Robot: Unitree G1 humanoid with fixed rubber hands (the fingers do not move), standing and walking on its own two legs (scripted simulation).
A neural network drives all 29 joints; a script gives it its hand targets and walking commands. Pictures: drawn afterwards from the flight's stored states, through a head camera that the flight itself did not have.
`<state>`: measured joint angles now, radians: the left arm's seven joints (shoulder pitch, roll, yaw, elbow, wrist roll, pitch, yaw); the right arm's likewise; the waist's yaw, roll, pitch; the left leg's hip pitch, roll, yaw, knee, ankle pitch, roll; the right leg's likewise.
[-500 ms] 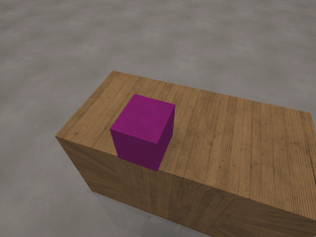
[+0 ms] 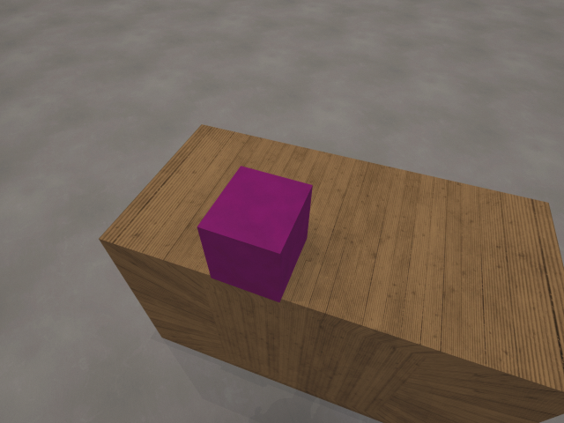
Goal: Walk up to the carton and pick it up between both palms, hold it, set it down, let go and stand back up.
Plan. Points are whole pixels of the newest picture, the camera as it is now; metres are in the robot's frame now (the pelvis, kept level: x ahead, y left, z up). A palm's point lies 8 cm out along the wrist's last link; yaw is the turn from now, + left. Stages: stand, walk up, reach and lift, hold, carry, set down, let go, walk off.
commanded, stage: walk up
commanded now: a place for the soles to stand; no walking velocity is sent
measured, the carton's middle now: (259, 233) +0.50 +0.07 -0.09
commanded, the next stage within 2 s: none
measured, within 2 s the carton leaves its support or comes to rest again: neither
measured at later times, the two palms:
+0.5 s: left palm out of the picture +0.10 +0.42 -0.14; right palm out of the picture +0.10 -0.09 -0.15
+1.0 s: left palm (43, 355) +0.26 +0.43 -0.14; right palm out of the picture +0.07 -0.01 -0.14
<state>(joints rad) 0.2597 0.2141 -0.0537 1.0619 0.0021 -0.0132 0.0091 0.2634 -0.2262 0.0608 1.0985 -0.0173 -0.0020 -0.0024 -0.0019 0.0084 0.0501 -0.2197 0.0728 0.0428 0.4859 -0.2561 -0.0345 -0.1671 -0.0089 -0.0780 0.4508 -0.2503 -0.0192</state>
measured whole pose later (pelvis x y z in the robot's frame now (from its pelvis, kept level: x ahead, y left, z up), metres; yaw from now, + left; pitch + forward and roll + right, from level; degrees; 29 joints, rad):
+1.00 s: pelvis +0.10 +0.24 -0.01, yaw -21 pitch -2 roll +1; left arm 0.23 0.22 -0.03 0.89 0.01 -0.02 0.03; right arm 0.21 -0.21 0.03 0.94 0.00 0.03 0.01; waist 0.00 -0.04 0.07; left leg -0.24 0.04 0.20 0.57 -0.30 0.04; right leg -0.28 -0.02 0.12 0.61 -0.29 0.02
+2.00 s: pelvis +0.09 +0.21 -0.01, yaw -32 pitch -1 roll +2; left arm 0.22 0.22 -0.04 0.95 -0.01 -0.01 0.02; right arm 0.25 -0.25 0.04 1.00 0.00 0.03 0.01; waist -0.01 -0.01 0.05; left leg -0.18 0.09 0.25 0.50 -0.28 -0.01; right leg -0.30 0.06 0.14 0.56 -0.23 -0.01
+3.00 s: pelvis +0.08 +0.21 -0.03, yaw -24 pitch +0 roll -1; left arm 0.12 0.26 0.02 0.42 0.07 0.46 -0.04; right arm 0.17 -0.10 -0.04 0.62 0.01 0.08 -0.03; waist -0.02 0.01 0.14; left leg -0.42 0.08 0.06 0.80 -0.39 -0.02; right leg -0.44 0.02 -0.03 0.77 -0.34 -0.02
